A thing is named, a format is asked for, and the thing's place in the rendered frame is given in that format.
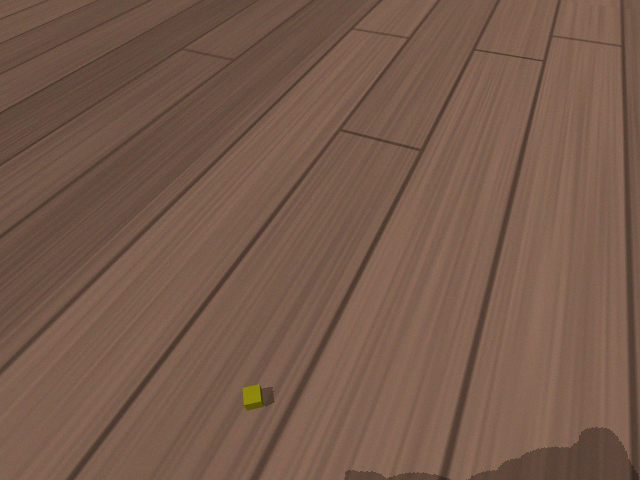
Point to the cube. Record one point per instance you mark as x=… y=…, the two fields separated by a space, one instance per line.
x=253 y=397

